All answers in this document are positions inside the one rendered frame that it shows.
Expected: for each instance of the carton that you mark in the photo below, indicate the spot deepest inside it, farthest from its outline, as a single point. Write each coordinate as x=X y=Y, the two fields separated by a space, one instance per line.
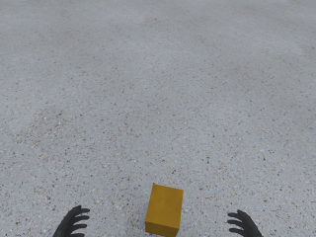
x=163 y=216

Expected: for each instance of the left robot hand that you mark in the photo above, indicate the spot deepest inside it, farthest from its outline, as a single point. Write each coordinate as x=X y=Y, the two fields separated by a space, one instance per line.
x=66 y=227

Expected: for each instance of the right robot hand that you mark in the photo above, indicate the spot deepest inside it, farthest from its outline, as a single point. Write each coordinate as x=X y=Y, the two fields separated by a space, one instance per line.
x=250 y=228

